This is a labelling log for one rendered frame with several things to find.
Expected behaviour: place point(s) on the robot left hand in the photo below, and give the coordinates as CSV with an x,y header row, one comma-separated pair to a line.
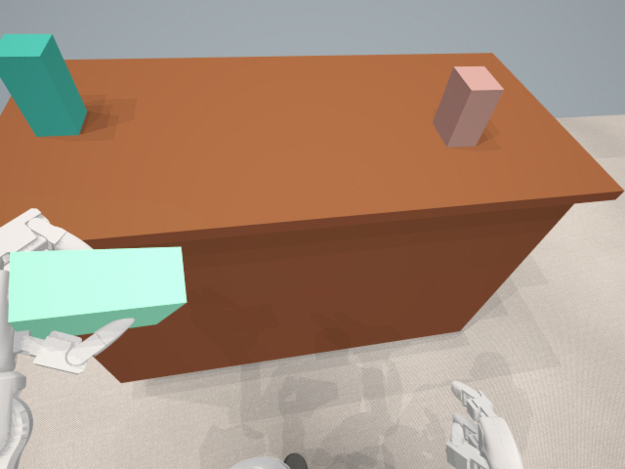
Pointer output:
x,y
31,231

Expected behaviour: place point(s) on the sponge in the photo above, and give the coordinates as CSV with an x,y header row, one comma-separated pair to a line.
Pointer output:
x,y
79,291

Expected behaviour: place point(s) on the robot left forearm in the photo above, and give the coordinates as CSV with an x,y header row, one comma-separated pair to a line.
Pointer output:
x,y
16,421

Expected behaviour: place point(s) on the table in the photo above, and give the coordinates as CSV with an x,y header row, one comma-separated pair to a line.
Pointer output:
x,y
317,207

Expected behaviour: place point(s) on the robot right hand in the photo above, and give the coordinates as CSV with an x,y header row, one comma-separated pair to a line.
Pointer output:
x,y
491,444

